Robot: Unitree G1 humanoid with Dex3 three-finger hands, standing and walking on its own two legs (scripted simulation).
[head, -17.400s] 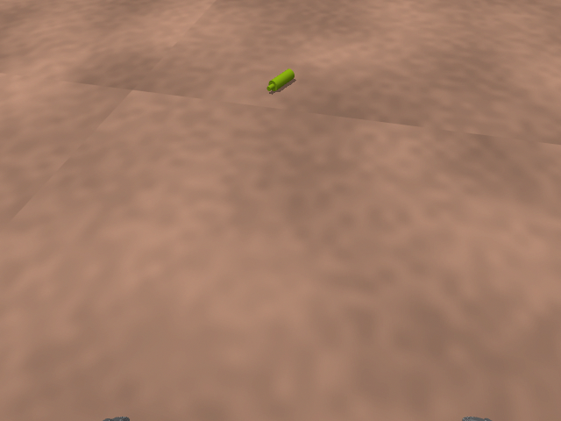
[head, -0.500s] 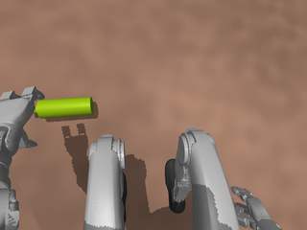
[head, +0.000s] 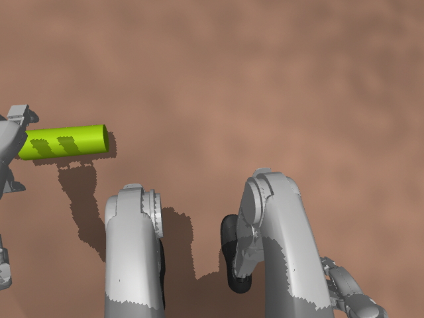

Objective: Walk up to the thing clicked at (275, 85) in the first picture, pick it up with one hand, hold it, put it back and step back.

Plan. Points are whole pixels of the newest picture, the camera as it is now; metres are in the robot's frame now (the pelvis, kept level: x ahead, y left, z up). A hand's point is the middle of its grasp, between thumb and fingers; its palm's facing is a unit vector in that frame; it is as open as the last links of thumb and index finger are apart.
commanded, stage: rise first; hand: left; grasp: from above
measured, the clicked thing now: (56, 142) +0.45 +0.34 -0.31
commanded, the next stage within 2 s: none
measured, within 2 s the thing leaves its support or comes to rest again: neither
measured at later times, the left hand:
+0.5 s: hand (22, 152) +0.40 +0.35 -0.19, palm faces -0.46 -0.08 -0.89, open 14.0 cm
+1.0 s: hand (23, 153) +0.41 +0.36 -0.20, palm faces -0.46 -0.10 -0.88, open 14.1 cm
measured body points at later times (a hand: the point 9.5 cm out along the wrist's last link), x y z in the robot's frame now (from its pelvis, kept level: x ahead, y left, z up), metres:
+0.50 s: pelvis +0.00 +0.00 -0.02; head +0.24 +0.08 +0.36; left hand +0.42 +0.35 -0.14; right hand +0.08 -0.28 -0.12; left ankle +0.07 +0.11 -0.31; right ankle +0.11 -0.12 -0.31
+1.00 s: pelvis +0.00 +0.00 -0.03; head +0.24 +0.09 +0.35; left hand +0.43 +0.36 -0.15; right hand +0.08 -0.28 -0.13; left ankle +0.07 +0.11 -0.31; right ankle +0.11 -0.12 -0.31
